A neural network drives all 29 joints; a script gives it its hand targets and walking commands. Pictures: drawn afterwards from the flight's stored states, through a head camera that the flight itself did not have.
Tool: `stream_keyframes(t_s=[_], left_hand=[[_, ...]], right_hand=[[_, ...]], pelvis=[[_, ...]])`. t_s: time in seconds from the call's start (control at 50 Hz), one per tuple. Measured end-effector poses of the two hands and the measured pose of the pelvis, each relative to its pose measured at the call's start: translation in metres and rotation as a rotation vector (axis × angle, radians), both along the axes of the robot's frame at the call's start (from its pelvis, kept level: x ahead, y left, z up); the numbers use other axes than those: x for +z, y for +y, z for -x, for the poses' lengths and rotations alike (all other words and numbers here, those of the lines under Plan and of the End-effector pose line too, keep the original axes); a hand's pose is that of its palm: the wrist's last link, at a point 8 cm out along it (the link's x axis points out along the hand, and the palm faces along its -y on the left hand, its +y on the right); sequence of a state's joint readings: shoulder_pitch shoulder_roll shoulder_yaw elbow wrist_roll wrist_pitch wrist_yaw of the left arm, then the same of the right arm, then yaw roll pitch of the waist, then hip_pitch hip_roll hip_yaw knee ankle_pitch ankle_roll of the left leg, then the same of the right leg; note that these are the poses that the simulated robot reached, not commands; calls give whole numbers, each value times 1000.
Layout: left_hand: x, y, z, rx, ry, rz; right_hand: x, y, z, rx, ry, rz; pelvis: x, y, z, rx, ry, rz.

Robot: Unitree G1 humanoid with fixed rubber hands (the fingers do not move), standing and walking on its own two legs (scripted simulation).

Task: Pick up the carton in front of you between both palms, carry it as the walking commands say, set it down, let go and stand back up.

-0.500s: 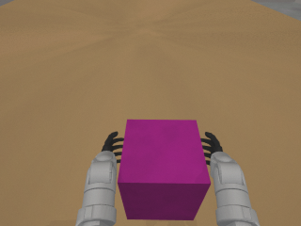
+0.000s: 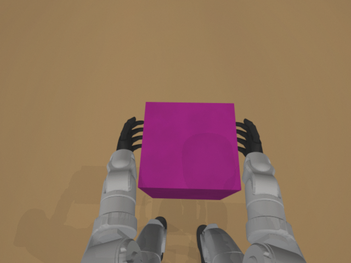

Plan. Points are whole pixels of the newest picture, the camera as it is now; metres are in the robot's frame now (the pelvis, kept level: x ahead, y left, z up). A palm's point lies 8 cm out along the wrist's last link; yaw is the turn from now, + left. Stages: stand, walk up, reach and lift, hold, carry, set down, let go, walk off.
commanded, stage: set down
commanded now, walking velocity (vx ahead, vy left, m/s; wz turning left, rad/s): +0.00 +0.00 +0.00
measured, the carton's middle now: (187, 157) +0.36 -0.01 -0.14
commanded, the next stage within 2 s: none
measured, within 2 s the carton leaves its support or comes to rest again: neither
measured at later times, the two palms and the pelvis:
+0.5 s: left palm (140, 147) +0.40 +0.14 -0.21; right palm (236, 152) +0.39 -0.16 -0.21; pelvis -0.04 +0.01 -0.14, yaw -1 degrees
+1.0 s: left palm (149, 151) +0.44 +0.13 -0.38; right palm (227, 156) +0.41 -0.17 -0.37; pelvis -0.06 +0.01 -0.26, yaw -3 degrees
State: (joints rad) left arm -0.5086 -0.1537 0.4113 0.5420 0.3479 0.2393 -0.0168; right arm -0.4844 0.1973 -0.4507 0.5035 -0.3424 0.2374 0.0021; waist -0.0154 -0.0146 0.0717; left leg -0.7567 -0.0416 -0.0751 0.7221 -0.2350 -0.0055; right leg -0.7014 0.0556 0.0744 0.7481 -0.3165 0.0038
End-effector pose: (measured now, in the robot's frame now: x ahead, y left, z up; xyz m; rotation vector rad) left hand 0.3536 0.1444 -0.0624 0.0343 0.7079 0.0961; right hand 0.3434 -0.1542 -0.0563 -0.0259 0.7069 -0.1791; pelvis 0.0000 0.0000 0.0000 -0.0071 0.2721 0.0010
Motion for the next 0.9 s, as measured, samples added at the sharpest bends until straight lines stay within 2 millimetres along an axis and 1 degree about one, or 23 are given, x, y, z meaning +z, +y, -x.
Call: stream_keyframes(t_s=[0.06,0.1,0.16,0.24,0.34,0.42,0.72,0.9], left_hand=[[-29,-1,-4,4,-19,9],[-45,-2,-9,3,-36,15],[-62,-3,-17,6,-61,28],[-79,-5,-27,11,-74,41],[-102,-5,-39,9,-55,43],[-125,-6,-45,2,-39,41],[-228,-12,-68,-16,-31,41],[-285,-15,-80,-28,-18,35]], right_hand=[[-29,-1,-3,-13,-19,-10],[-45,-2,-7,-22,-37,-18],[-62,-4,-13,-37,-63,-32],[-79,-5,-22,-54,-78,-48],[-102,-6,-32,-62,-60,-52],[-124,-6,-37,-62,-44,-44],[-226,-12,-56,-69,-37,-31],[-282,-15,-66,-78,-24,-28]], pelvis=[[-16,-1,7,-2,101,3],[-28,-1,11,-4,162,4],[-46,-2,16,-6,235,4],[-68,-1,23,-8,294,4],[-95,1,29,-9,347,8],[-116,3,33,-10,391,11],[-198,10,47,-18,516,22],[-240,11,56,-25,542,22]])
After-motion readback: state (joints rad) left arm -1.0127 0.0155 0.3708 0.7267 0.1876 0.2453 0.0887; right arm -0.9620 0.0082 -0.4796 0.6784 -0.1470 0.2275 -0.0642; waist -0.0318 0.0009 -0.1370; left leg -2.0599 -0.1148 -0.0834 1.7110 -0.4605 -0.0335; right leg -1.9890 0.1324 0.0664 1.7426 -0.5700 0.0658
